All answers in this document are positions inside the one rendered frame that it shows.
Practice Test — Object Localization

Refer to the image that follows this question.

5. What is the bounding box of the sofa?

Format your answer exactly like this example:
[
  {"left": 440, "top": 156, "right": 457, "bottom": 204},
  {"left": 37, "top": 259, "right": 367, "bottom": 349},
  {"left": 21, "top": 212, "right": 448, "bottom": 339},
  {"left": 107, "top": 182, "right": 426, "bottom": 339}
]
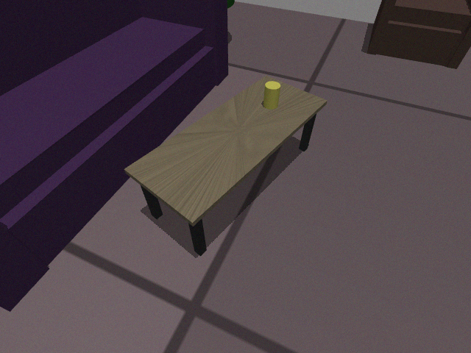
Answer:
[{"left": 0, "top": 0, "right": 228, "bottom": 311}]

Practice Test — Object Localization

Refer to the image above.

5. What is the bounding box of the can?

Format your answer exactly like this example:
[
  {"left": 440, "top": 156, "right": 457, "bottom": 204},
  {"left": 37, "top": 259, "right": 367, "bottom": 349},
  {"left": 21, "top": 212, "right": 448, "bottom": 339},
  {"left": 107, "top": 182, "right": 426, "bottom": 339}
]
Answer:
[{"left": 263, "top": 81, "right": 280, "bottom": 110}]

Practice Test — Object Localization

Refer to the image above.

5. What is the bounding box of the coffee table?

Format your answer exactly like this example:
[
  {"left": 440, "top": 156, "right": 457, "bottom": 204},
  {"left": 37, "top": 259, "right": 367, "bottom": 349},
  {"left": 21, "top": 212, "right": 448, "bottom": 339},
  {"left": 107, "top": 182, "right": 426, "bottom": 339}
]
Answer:
[{"left": 124, "top": 76, "right": 327, "bottom": 256}]

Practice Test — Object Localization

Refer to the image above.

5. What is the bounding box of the armchair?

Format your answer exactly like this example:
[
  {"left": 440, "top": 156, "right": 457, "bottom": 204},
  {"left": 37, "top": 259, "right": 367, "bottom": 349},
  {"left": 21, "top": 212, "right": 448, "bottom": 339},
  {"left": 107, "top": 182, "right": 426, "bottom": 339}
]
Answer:
[{"left": 367, "top": 0, "right": 471, "bottom": 69}]

